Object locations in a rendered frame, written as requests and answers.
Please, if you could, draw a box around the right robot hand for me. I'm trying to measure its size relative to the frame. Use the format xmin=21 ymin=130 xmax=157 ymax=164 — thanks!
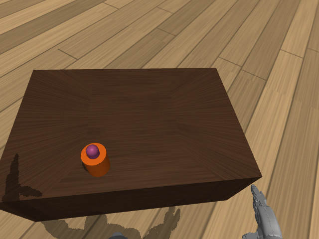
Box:
xmin=242 ymin=184 xmax=283 ymax=239

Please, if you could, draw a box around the bottle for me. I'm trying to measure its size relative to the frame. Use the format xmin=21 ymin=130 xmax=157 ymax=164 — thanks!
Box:
xmin=81 ymin=143 xmax=110 ymax=177

